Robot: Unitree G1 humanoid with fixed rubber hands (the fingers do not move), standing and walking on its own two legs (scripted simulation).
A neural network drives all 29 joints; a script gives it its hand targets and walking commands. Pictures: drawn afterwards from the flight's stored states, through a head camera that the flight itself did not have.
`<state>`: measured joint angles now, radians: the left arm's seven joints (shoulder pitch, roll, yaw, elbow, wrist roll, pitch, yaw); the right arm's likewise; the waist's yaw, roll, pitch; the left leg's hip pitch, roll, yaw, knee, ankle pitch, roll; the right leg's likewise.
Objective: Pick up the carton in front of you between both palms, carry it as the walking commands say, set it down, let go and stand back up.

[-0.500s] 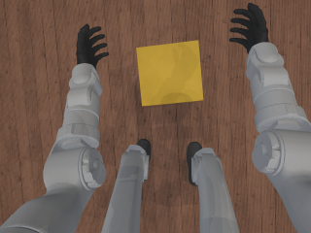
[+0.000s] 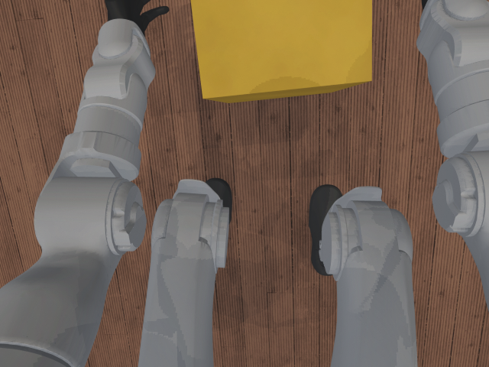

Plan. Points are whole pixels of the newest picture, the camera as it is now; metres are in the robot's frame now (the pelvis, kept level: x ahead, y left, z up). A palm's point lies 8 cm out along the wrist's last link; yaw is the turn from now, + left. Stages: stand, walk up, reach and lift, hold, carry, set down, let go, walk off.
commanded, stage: reach and lift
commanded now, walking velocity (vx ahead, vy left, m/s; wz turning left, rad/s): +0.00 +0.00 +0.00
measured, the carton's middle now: (276, 29) +0.54 +0.00 -0.28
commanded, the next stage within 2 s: none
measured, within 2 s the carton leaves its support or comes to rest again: leaves its support in 0.94 s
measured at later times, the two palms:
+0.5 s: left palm (155, 22) +0.53 +0.17 -0.21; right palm out of the picture +0.55 -0.18 -0.21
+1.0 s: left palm (164, 9) +0.54 +0.15 -0.19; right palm out of the picture +0.55 -0.15 -0.20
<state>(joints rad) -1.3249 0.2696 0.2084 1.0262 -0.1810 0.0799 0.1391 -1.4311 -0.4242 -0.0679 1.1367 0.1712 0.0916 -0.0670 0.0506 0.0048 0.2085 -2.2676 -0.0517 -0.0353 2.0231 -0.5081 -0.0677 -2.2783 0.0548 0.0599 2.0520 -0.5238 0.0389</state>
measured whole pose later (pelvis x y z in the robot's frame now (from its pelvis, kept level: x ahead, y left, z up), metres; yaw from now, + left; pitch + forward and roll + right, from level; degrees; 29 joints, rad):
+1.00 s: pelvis +0.01 +0.00 -0.04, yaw +0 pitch +37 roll +2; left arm -1.38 0.21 0.24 1.00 -0.13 0.16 0.17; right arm -1.44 -0.30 -0.09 1.09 0.11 0.16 -0.12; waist 0.02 0.02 0.30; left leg -2.28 -0.07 -0.04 2.20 -0.57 -0.07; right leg -2.28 0.05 0.05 2.23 -0.59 0.03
